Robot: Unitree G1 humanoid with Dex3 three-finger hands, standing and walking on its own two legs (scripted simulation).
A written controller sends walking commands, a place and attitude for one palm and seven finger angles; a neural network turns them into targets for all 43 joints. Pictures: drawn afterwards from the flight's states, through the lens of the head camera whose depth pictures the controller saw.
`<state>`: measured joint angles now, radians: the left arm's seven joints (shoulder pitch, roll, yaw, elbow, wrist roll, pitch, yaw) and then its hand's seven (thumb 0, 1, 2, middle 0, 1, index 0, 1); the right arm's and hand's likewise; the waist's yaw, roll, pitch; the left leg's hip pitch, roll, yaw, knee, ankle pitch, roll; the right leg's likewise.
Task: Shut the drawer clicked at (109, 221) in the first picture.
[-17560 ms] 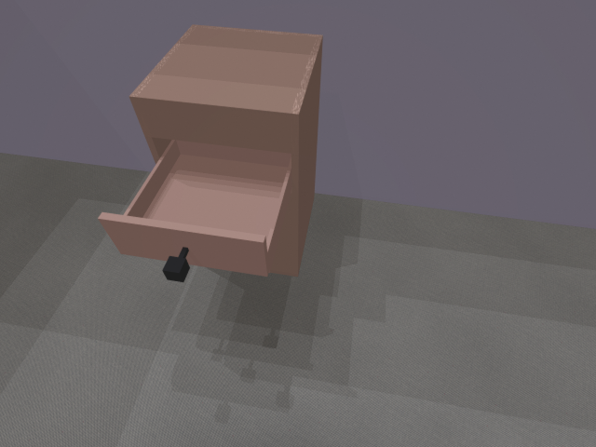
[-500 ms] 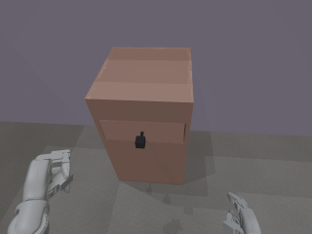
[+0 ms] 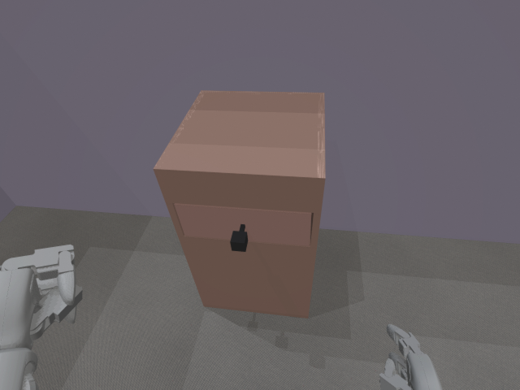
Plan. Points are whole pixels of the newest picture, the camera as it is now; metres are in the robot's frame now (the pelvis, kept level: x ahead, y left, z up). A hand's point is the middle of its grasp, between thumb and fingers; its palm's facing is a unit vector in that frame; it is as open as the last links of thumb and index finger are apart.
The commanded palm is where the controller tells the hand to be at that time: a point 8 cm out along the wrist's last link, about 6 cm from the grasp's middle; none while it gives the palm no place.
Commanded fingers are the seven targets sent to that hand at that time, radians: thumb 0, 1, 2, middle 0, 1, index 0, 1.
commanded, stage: step back with the hand held close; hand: left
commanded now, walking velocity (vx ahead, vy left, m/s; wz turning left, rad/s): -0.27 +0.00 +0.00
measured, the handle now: (240, 235) +0.57 +0.15 -0.22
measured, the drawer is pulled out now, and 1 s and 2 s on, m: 0.00 0.00 0.00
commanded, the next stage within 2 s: stop stepping back and stand still in 1.60 s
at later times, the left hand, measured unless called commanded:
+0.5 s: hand (37, 311) +0.15 +0.27 +0.16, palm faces +0.34 -0.80 -0.50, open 3.2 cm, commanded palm +0.09 +0.31 +0.18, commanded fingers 0.00 0.90 0.90 -1.40 -1.60 -1.40 -1.60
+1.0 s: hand out of the picture +0.11 +0.28 +0.16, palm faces +0.38 -0.79 -0.48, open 3.2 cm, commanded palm +0.04 +0.32 +0.18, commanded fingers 0.00 0.90 0.90 -1.40 -1.60 -1.40 -1.60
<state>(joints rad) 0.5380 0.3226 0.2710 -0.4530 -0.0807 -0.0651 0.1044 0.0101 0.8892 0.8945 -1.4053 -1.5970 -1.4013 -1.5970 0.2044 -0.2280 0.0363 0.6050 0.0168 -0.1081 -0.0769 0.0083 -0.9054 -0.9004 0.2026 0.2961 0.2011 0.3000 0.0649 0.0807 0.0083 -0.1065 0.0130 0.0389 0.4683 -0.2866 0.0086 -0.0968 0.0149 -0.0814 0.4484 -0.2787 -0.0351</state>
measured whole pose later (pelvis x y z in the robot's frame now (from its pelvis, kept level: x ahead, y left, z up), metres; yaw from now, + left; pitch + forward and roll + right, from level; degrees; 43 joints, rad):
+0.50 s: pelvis -0.04 +0.03 +0.00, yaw +0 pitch +1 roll +0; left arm 0.64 0.40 0.37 -0.55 -0.06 -0.20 0.14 0.01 0.89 0.89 -1.41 -1.60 -1.40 -1.60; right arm 0.18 -0.23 -0.01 0.57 0.01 -0.03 -0.08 0.01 -0.91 -0.90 0.20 0.30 0.20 0.30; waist 0.01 0.02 0.04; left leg -0.29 -0.02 0.06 0.50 -0.22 0.05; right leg -0.29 -0.02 -0.06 0.49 -0.21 0.00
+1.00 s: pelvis -0.09 +0.03 -0.01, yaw +2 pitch +1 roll -2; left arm 0.60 0.41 0.41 -0.61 -0.03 -0.28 0.15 0.01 0.89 0.89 -1.41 -1.60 -1.40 -1.60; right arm 0.19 -0.22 -0.01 0.57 0.00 -0.07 -0.06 0.01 -0.90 -0.90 0.21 0.30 0.20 0.30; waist 0.00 0.01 0.06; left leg -0.43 -0.02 0.02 0.63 -0.23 0.06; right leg -0.39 0.02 -0.03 0.56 -0.19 0.00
